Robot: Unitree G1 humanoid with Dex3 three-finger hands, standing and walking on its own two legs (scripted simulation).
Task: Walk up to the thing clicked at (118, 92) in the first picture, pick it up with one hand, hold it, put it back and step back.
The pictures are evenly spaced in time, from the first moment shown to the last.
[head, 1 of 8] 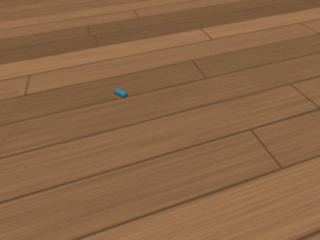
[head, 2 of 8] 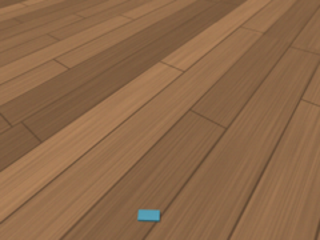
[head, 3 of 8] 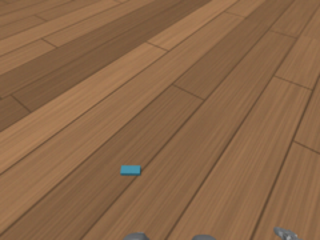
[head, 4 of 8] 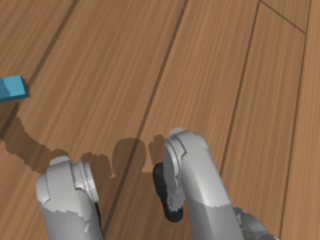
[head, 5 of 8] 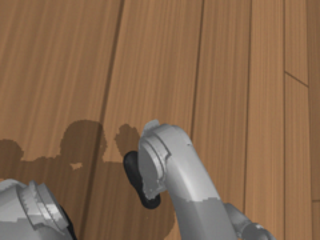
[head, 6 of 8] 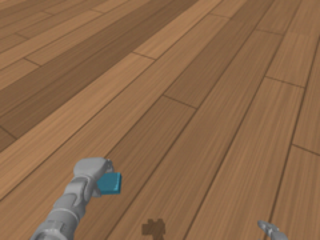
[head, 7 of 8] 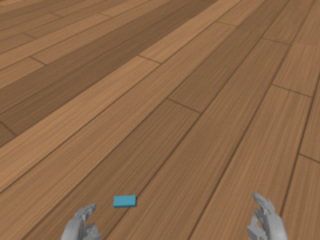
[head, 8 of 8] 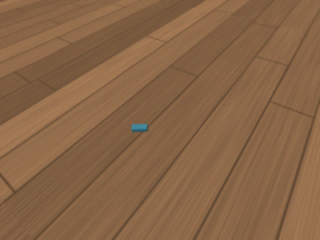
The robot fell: no
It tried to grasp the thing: yes
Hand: left
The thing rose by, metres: 0.68
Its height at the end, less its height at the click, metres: +0.00
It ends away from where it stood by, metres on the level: 0.03
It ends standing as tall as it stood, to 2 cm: yes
